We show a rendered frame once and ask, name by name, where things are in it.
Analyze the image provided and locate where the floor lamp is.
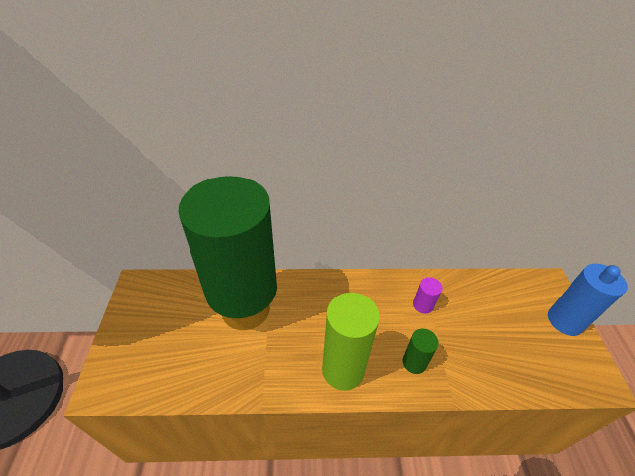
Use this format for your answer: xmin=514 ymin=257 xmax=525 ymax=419
xmin=0 ymin=350 xmax=64 ymax=450

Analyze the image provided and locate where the potted plant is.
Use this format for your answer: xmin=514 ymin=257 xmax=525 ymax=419
xmin=178 ymin=176 xmax=277 ymax=330

